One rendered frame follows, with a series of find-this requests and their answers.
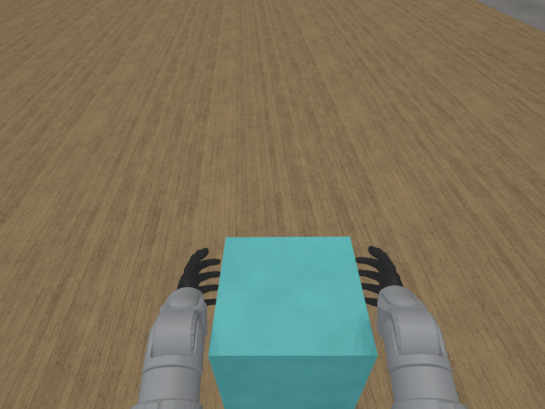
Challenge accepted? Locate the robot right hand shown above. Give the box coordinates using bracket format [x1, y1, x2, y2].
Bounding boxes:
[355, 246, 403, 307]

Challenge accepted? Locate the robot left hand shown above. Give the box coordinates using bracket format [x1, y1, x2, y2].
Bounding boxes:
[177, 248, 221, 306]

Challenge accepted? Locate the carton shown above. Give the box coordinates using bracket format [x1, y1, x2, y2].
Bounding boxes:
[208, 237, 378, 409]

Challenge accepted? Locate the robot left forearm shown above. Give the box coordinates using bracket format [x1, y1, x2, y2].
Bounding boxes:
[130, 287, 207, 409]

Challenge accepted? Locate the robot right forearm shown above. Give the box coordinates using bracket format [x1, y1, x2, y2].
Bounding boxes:
[377, 285, 468, 409]

